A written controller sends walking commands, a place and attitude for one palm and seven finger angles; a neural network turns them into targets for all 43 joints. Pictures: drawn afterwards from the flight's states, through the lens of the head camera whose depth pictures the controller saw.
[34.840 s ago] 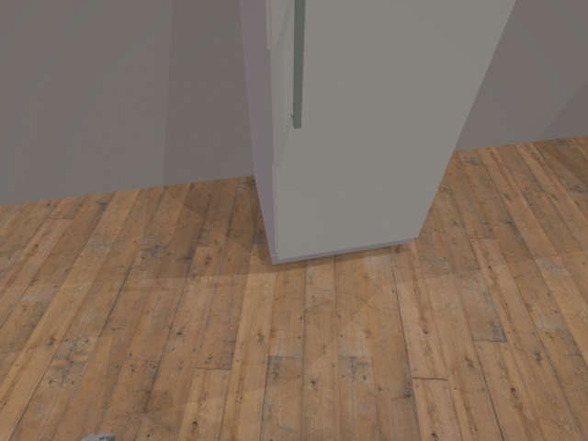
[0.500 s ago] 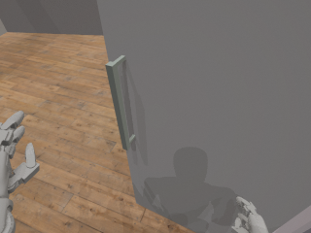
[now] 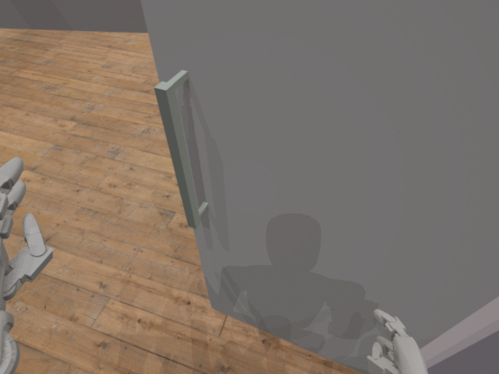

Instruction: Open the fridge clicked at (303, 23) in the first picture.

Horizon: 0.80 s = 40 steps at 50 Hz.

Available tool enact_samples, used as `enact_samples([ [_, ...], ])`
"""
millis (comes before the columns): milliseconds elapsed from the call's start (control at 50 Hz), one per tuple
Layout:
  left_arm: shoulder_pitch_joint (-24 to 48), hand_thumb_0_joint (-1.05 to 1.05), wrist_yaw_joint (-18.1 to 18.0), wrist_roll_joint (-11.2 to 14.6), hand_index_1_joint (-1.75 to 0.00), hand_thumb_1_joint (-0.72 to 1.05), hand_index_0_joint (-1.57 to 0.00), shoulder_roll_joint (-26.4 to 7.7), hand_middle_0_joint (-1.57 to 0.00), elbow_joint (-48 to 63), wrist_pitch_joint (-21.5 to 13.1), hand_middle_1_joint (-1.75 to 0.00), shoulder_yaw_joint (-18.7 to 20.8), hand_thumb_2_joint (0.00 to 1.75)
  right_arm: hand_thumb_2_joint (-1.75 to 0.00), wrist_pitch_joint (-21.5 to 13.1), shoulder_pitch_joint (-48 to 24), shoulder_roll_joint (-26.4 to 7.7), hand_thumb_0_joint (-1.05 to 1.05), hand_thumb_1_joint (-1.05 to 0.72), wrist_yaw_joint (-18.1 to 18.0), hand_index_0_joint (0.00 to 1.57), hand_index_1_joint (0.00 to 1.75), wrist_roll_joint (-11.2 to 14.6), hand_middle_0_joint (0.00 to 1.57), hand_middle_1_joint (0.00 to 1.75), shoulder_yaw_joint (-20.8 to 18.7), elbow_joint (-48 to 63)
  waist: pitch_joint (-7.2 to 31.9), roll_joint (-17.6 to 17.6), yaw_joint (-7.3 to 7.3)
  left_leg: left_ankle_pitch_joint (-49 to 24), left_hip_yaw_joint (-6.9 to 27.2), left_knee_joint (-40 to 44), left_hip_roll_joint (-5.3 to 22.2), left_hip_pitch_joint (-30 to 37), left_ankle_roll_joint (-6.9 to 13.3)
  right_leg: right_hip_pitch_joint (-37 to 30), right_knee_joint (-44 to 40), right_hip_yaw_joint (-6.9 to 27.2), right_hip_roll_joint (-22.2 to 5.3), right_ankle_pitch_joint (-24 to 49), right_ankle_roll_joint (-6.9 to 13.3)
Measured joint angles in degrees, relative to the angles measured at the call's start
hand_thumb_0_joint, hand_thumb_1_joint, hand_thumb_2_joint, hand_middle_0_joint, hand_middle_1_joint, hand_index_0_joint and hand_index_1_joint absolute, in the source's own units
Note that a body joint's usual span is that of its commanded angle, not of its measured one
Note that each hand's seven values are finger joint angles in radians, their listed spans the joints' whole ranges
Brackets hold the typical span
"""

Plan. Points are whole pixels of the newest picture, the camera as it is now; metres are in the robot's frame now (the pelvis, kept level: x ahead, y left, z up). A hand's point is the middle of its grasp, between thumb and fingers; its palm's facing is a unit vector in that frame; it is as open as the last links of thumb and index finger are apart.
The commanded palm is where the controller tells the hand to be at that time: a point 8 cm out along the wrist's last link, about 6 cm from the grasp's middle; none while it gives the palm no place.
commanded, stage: step back with the hand held close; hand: left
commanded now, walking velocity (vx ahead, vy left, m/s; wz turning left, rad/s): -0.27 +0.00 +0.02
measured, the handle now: (188, 162) +0.42 +0.16 +0.12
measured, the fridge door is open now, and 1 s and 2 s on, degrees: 71 71 71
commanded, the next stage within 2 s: stop stepping back and stand still in 1.06 s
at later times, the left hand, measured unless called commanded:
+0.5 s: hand (1, 306) +0.14 +0.28 +0.16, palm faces +0.47 -0.79 -0.40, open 7.4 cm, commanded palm +0.08 +0.32 +0.18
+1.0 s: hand out of the picture +0.07 +0.27 +0.17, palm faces +0.36 -0.83 -0.42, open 7.4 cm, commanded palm +0.01 +0.32 +0.18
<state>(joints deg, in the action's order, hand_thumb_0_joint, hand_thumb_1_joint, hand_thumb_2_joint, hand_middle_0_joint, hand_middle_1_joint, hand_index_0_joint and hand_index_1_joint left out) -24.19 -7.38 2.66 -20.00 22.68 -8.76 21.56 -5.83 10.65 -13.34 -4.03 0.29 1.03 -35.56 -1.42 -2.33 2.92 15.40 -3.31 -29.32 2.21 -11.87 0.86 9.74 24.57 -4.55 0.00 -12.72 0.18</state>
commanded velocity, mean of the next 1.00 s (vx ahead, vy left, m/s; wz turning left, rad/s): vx -0.32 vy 0.00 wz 0.02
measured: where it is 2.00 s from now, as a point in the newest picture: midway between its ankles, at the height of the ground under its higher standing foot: outside the picture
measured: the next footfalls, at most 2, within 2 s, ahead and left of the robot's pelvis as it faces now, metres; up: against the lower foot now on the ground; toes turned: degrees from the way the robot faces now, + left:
right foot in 0.82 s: -0.10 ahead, -0.12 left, +0.00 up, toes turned -3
right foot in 1.26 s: -0.21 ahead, -0.04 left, +0.00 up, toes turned +2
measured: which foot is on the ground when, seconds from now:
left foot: down 0.00-1.00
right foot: down 0.00-0.60, up 0.62-0.80, down 0.82-1.00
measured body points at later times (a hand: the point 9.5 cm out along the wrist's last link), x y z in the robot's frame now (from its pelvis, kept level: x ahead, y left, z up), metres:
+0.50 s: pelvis -0.06 +0.02 -0.02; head -0.05 +0.04 +0.43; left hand +0.11 +0.32 +0.18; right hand +0.11 -0.20 -0.09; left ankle +0.00 +0.11 -0.73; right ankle +0.00 -0.12 -0.74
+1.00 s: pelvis -0.14 +0.02 -0.01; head -0.12 +0.06 +0.44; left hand +0.04 +0.31 +0.19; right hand +0.03 -0.21 -0.07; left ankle -0.07 +0.12 -0.72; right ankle -0.14 -0.11 -0.74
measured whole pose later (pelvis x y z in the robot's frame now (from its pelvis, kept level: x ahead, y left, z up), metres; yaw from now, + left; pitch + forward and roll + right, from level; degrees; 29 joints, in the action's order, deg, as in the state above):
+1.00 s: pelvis -0.14 +0.02 -0.01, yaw -2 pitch +0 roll -1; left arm -30.1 -7.7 2.1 -24.8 32.5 -14.1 23.2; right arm -5.4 10.7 -10.5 -3.8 0.6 0.6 -34.1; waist -2.1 2.9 1.3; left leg 16.3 -1.0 -40.2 0.4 -24.9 -0.2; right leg 13.9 30.0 -0.2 -0.3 -15.8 -1.0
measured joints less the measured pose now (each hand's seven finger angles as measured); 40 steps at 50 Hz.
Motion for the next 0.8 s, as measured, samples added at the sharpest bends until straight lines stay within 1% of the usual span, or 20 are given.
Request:
enact_samples([
  [60, -2.7, 0.01, -0.2, -0.4, -0.30, 0.89, -0.21, -0.6, -0.20, 2.3, -0.4, -0.30, -0.4, 0.90, -0.90, 1.6, -0.1, 0.2, 0.01, -0.91, 0.0, 0.20, 0.30, 0.1, 0.20, 0.30, -0.4, 1.6, -0.7, 1.5, -1.21, -0.4, -1.2, 0.2, -0.8, -1.1, 0.7, 2.2, 1.5, 1.2, -0.9, 0.0, -0.7],
  [140, -5.8, 0.01, -0.4, -0.6, -0.30, 0.89, -0.21, -2.9, -0.21, 5.3, -0.6, -0.30, 0.3, 0.90, -0.90, 2.6, 0.6, 0.9, 0.01, -0.91, -0.3, 0.20, 0.30, 0.3, 0.20, 0.30, -0.9, 3.4, -1.4, 3.4, -2.42, -0.7, -2.2, -0.3, -1.8, -2.6, 1.7, 4.7, 3.7, 2.1, -2.0, -0.3, -1.5],
  [200, -6.7, 0.01, -0.6, -0.6, -0.30, 0.89, -0.22, -4.7, -0.21, 7.1, -1.1, -0.30, 1.9, 0.90, -0.90, 2.5, 1.3, 1.5, 0.01, -0.91, -0.4, 0.20, 0.30, 0.3, 0.20, 0.30, -0.9, 4.2, -1.9, 4.5, -2.60, -0.7, -2.3, -1.6, -2.3, -3.9, 2.1, 6.1, 5.4, 2.3, -2.6, -0.5, -1.8],
  [260, -6.7, 0.01, -0.9, -0.6, -0.30, 0.89, -0.22, -5.5, -0.21, 8.2, -1.8, -0.30, 3.4, 0.90, -0.90, 1.8, 2.1, 2.1, 0.01, -0.91, -0.2, 0.20, 0.30, 0.2, 0.20, 0.30, -0.6, 4.5, -2.2, 5.0, -2.31, -0.7, -2.3, -3.0, -2.6, -5.0, 2.5, 7.4, 7.5, 2.5, -2.9, -1.1, -1.6],
  [360, -5.2, 0.01, -1.3, -0.8, -0.30, 0.89, -0.22, -4.0, -0.21, 8.1, -2.7, -0.30, 3.9, 0.90, -0.90, 0.4, 2.6, 2.4, 0.01, -0.91, 0.2, 0.20, 0.30, 0.2, 0.20, 0.30, 0.2, 3.8, -2.5, 3.6, -1.57, -0.4, -1.4, -5.9, -2.1, -6.8, 2.5, 8.0, 8.7, 1.9, -2.4, -1.0, -1.8],
  [420, -4.4, 0.01, -1.4, -1.0, -0.30, 0.89, -0.22, -2.6, -0.21, 7.6, -2.9, -0.30, 3.5, 0.90, -0.90, 0.3, 2.7, 2.5, 0.01, -0.91, 0.3, 0.20, 0.30, 0.4, 0.20, 0.30, 0.6, 3.5, -2.2, 2.8, -1.45, -0.4, -0.8, -7.6, -1.5, -8.4, 2.2, 8.9, 9.4, 1.2, -2.0, -0.6, -1.5],
  [500, -4.0, 0.01, -1.8, -1.0, -0.30, 0.89, -0.21, -1.3, -0.21, 7.9, -3.3, -0.30, 2.2, 0.90, -0.90, 0.3, 2.5, 2.1, 0.01, -0.91, 0.5, 0.20, 0.30, 0.2, 0.20, 0.30, 0.5, 2.4, -1.3, 3.1, -1.87, 5.2, 0.1, -10.8, -2.1, -11.3, 1.5, 10.7, 10.0, 0.9, -2.2, 0.0, -1.1],
  [540, -3.8, 0.01, -2.1, -0.9, -0.30, 0.89, -0.22, -1.6, -0.21, 8.9, -3.5, -0.30, 1.8, 0.90, -0.90, 0.5, 2.2, 1.8, 0.01, -0.91, 0.5, 0.20, 0.30, 0.0, 0.21, 0.30, 0.4, 1.6, -1.6, 3.8, -2.37, 3.8, 0.3, -10.7, -2.5, -11.7, 1.5, 11.2, 10.6, 0.8, -2.7, 0.3, -1.3],
  [580, -4.0, 0.01, -2.2, -1.0, -0.30, 0.89, -0.22, -2.4, -0.21, 9.9, -4.1, -0.30, 2.2, 0.90, -0.90, 0.6, 2.2, 1.5, 0.01, -0.91, 0.3, 0.20, 0.30, 0.0, 0.20, 0.30, 0.3, 1.4, -1.8, 4.5, -2.65, 0.3, -0.1, -10.0, -2.6, -11.7, 2.4, 11.8, 11.4, 1.0, -2.9, 0.2, -1.4],
  [600, -4.1, 0.01, -2.3, -1.2, -0.30, 0.89, -0.22, -2.9, -0.21, 10.1, -4.5, -0.30, 2.6, 0.90, -0.90, 0.5, 2.3, 1.4, 0.01, -0.91, 0.1, 0.20, 0.30, 0.0, 0.20, 0.30, 0.2, 1.6, -2.0, 4.4, -2.77, -2.3, -0.2, -9.5, -2.3, -11.7, 2.9, 12.2, 12.4, 1.2, -2.4, -1.8, -1.3],
  [620, -3.9, 0.01, -2.2, -1.6, -0.30, 0.89, -0.22, -3.3, -0.21, 9.8, -4.9, -0.30, 3.2, 0.90, -0.90, 0.2, 2.5, 1.4, 0.01, -0.91, -0.2, 0.20, 0.30, 0.0, 0.20, 0.30, -0.1, 1.8, -2.2, 4.0, -2.93, -3.2, 0.0, -9.6, -2.0, -11.9, 3.3, 12.8, 14.9, 1.8, -1.6, -4.2, -1.3],
  [660, -3.1, 0.01, -2.0, -2.0, -0.30, 0.89, -0.22, -4.1, -0.21, 8.5, -5.6, -0.30, 4.3, 0.90, -0.90, -0.5, 3.0, 1.8, 0.01, -0.91, -0.3, 0.20, 0.30, 0.0, 0.20, 0.30, -0.9, 2.0, -2.4, 3.1, -3.30, -3.3, 0.8, -8.9, -1.6, -11.9, 3.5, 13.2, 21.8, 3.0, 0.1, -8.3, -1.2],
  [680, -2.8, 0.01, -1.8, -1.9, -0.30, 0.89, -0.22, -4.5, -0.21, 7.8, -5.8, -0.30, 4.9, 0.90, -0.90, -0.9, 3.3, 2.1, 0.01, -0.91, -0.1, 0.20, 0.30, 0.0, 0.20, 0.30, -1.1, 1.9, -2.3, 2.9, -3.34, -3.8, 1.2, -8.0, -1.4, -11.8, 3.5, 12.5, 23.5, 3.2, 0.8, -9.8, -1.1],
  [700, -2.8, 0.01, -1.8, -1.7, -0.30, 0.89, -0.22, -4.7, -0.21, 7.4, -5.9, -0.30, 5.4, 0.90, -0.90, -1.3, 3.5, 2.3, 0.01, -0.91, 0.1, 0.20, 0.30, 0.0, 0.20, 0.30, -1.2, 1.7, -2.0, 2.7, -3.21, -4.5, 1.4, -6.9, -1.2, -11.7, 3.3, 11.4, 23.5, 3.1, 1.2, -11.1, -1.1],
  [740, -3.3, 0.01, -1.8, -1.1, -0.30, 0.89, -0.22, -4.5, -0.21, 7.2, -6.0, -0.30, 5.9, 0.90, -0.90, -2.0, 3.7, 2.7, 0.01, -0.91, 0.5, 0.20, 0.30, 0.0, 0.20, 0.30, -0.9, 1.4, -1.4, 2.6, -2.57, -6.3, 1.1, -4.4, -0.7, -11.7, 3.0, 8.1, 19.3, 2.6, 1.4, -12.6, -0.9],
  [760, -3.6, 0.01, -1.8, -0.9, -0.30, 0.89, -0.22, -4.3, -0.21, 7.3, -6.0, -0.30, 5.8, 0.90, -0.90, -2.3, 3.6, 2.8, 0.01, -0.91, 0.7, 0.20, 0.30, -0.1, 0.20, 0.30, -0.7, 1.3, -1.1, 2.6, -2.21, -7.2, 0.9, -3.3, -0.4, -11.7, 2.9, 6.1, 15.8, 2.3, 1.5, -12.2, -0.8],
  [800, -3.9, 0.01, -1.5, -0.7, -0.30, 0.89, -0.21, -3.9, -0.21, 7.8, -5.8, -0.30, 5.1, 0.90, -0.90, -2.8, 3.3, 2.8, 0.01, -0.91, 1.0, 0.20, 0.30, -0.1, 0.20, 0.30, -0.3, 1.3, -0.8, 2.5, -1.62, -8.6, 0.4, -1.9, -0.1, -12.3, 2.7, 1.5, 7.2, 2.0, 1.3, -8.6, -0.6],
])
